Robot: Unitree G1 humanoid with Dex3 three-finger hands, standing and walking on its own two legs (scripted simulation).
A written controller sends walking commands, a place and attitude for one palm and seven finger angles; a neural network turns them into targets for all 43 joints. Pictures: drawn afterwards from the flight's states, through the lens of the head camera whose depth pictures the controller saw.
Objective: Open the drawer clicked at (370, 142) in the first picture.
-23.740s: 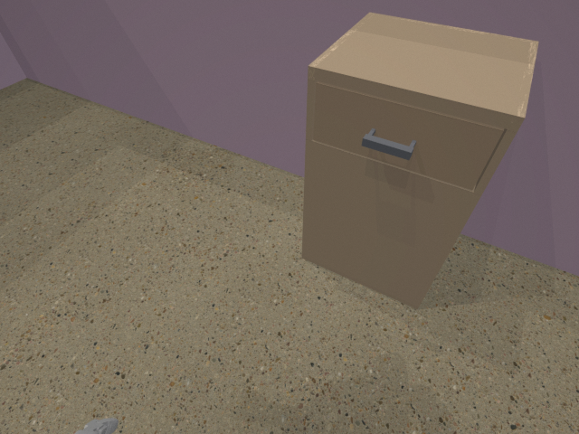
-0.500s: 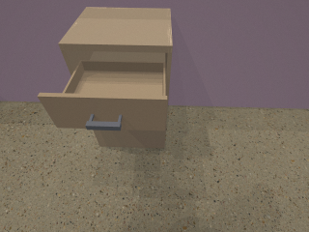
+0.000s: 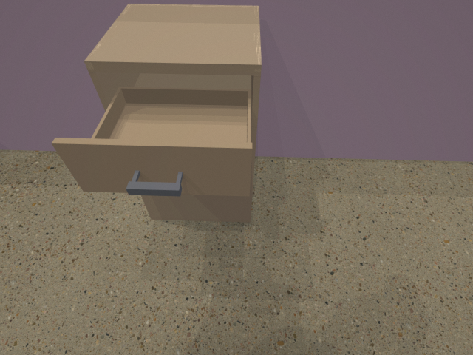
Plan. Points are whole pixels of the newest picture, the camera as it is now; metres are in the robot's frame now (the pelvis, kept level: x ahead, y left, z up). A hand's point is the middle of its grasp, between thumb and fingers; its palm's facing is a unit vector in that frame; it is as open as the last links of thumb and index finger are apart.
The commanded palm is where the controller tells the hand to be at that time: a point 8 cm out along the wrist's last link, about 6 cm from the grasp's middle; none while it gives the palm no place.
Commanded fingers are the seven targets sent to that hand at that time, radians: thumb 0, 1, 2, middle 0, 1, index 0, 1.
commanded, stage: look to check the result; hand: left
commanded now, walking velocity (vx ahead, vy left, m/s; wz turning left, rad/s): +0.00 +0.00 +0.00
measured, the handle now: (156, 181) +0.49 +0.23 -0.06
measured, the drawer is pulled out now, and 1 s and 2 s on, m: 0.30 0.30 0.30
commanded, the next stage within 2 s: stand and wait in 0.28 s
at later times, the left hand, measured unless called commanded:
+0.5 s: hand out of the picture -0.01 +0.15 -0.18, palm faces +0.06 -0.98 -0.17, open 7.4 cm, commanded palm none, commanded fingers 0.00 0.90 0.90 -0.20 -0.30 -0.20 -0.30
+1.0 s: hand out of the picture +0.00 +0.14 -0.17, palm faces +0.07 -0.98 -0.18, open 7.4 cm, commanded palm none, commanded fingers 0.00 0.90 0.90 -0.20 -0.30 -0.20 -0.30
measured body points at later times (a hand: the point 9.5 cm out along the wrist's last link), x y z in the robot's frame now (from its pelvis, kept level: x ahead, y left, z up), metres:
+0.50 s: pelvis +0.00 -0.01 +0.00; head +0.02 -0.02 +0.45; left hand -0.01 +0.20 -0.16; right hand -0.02 -0.21 -0.17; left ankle +0.01 +0.12 -0.74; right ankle +0.01 -0.10 -0.74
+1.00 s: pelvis +0.01 -0.01 +0.00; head +0.03 -0.02 +0.45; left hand +0.00 +0.20 -0.16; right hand -0.01 -0.21 -0.17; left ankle +0.01 +0.12 -0.74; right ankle +0.01 -0.10 -0.74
